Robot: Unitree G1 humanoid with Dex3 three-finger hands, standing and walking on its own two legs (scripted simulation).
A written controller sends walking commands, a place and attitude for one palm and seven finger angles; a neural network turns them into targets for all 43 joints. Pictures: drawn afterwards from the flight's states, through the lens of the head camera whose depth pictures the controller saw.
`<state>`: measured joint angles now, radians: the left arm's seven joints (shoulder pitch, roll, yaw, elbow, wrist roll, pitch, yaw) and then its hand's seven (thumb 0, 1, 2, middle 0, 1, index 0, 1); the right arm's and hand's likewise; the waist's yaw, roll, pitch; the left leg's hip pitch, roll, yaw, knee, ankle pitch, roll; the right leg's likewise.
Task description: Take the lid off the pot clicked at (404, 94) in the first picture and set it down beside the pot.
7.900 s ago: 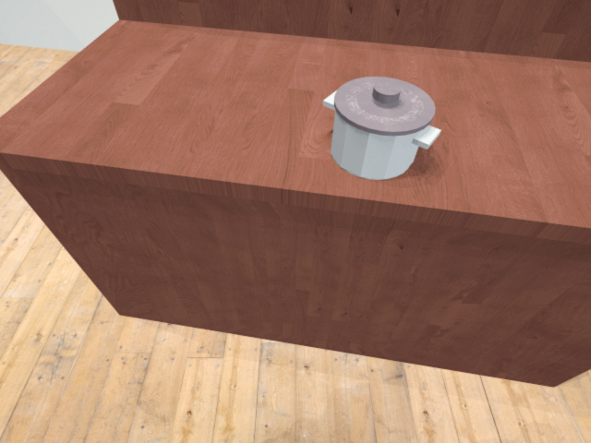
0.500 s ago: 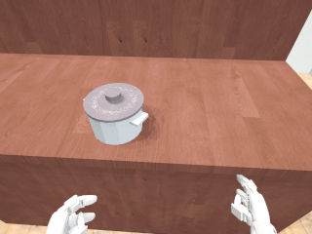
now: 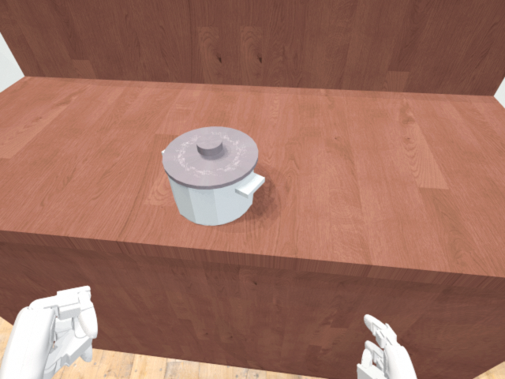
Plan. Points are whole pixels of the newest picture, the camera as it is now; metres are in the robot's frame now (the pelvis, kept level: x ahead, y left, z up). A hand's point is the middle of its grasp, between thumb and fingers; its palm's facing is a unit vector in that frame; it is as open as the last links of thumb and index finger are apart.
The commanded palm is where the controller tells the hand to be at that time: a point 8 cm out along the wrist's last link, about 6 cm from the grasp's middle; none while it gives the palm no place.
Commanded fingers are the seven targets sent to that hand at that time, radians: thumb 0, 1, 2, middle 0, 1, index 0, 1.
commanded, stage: raise the hand higher, near the body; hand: left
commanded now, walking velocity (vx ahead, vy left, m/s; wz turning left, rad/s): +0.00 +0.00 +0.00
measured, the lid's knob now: (209, 144) +0.45 +0.14 +0.15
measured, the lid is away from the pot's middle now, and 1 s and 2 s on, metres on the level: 0.00 0.00 0.00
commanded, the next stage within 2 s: reach forward and open the fingers in 0.66 s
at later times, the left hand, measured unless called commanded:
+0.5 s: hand (88, 288) +0.17 +0.22 +0.14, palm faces +0.35 -0.84 -0.42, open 3.1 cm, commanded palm +0.12 +0.26 +0.17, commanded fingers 0.00 0.90 0.90 -1.30 -1.50 -1.30 -1.50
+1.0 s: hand (75, 251) +0.21 +0.25 +0.17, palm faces +0.14 -0.07 -0.99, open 2.9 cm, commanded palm +0.17 +0.25 +0.21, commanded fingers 0.00 0.49 1.17 -1.20 -1.04 -1.20 -1.04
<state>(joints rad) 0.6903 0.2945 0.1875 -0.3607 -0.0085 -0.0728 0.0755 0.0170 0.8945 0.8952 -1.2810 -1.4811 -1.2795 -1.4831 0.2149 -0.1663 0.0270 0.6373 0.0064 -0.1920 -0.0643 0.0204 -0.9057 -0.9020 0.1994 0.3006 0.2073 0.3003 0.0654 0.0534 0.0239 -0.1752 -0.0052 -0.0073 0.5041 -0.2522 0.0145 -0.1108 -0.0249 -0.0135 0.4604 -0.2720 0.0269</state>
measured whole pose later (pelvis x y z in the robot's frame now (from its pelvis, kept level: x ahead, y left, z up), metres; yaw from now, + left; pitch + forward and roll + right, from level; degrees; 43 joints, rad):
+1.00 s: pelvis +0.01 -0.01 +0.00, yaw -1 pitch +0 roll +0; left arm 0.51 0.66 0.24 -0.61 0.65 0.15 0.02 0.01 0.74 0.99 -1.27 -1.34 -1.27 -1.34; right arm 0.10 -0.29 0.01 0.53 0.01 0.09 0.00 0.02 -0.91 -0.90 0.20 0.30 0.20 0.30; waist 0.10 0.12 -0.01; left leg -0.26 0.01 0.00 0.53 -0.27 0.00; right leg -0.21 -0.01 -0.01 0.51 -0.30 0.01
